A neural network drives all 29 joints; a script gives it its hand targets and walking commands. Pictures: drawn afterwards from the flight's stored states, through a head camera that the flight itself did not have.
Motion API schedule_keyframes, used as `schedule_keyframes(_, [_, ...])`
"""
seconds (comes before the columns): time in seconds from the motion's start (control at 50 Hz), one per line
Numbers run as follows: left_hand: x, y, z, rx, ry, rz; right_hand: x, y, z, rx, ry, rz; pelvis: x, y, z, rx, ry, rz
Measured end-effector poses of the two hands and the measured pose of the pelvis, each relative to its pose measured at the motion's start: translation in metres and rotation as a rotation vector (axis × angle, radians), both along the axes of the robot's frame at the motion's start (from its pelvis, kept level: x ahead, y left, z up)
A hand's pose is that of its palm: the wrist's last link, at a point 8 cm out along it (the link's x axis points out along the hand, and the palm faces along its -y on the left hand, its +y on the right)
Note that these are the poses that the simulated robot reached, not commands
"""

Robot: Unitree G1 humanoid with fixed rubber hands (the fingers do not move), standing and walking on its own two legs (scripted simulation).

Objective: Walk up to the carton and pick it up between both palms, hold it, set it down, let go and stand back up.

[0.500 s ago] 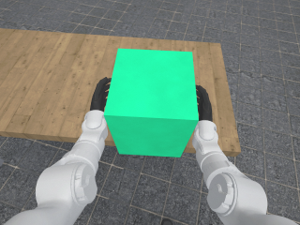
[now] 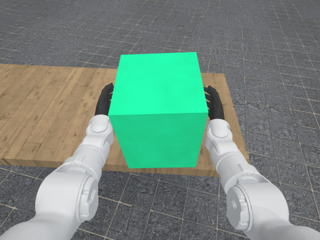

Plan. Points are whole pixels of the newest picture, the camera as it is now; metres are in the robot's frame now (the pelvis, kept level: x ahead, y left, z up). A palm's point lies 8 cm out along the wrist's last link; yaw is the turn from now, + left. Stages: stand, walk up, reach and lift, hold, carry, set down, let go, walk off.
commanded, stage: reach and lift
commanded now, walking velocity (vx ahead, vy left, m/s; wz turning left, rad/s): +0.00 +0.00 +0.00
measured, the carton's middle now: (160, 114) +0.45 -0.03 +0.08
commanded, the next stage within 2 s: hold in 1.86 s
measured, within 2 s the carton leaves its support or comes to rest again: neither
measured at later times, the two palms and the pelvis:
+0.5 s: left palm (99, 105) +0.41 +0.12 +0.15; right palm (221, 105) +0.39 -0.17 +0.15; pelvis -0.01 -0.01 +0.01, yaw +0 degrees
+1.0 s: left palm (88, 104) +0.38 +0.13 +0.19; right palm (221, 106) +0.37 -0.16 +0.17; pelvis -0.01 -0.01 +0.01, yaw +1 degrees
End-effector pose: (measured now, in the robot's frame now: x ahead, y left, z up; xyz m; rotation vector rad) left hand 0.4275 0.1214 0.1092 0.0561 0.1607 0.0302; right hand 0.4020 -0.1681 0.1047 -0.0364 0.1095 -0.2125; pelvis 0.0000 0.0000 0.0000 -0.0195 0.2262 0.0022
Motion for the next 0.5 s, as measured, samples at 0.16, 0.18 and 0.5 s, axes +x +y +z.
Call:
schedule_keyframes(0.16, [-0.002,0.002,0.030,0.003,0.039,0.007,-0.001,0.002,0.030,0.038,0.041,-0.001,-0.007,0.003,0.005,0.006,-0.102,-0.012])
schedule_keyframes(0.18, [-0.003,0.002,0.032,0.000,0.042,0.010,-0.001,0.002,0.032,0.040,0.043,0.001,-0.007,0.003,0.005,0.006,-0.111,-0.012])
schedule_keyframes(0.5, [-0.017,-0.001,0.044,-0.022,0.065,0.038,-0.008,-0.001,0.047,0.055,0.065,0.020,-0.007,-0.008,0.010,0.007,-0.213,0.005])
